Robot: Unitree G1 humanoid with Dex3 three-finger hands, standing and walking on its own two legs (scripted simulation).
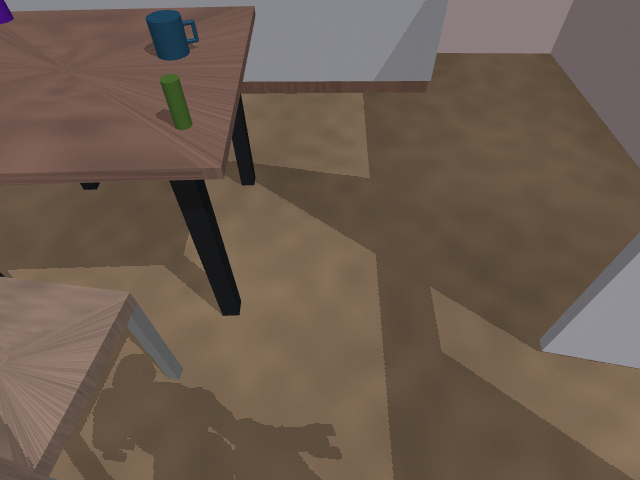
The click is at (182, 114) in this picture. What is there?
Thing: slim round
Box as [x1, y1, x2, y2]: [160, 74, 191, 129]
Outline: 164,75 160,78 160,82 175,127 178,129 187,128 191,125 191,121 178,77 174,74
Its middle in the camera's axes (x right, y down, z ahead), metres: -0.32 -0.31 +0.88
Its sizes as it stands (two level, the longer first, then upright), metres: 0.040 0.040 0.114
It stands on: a support 0.74 m high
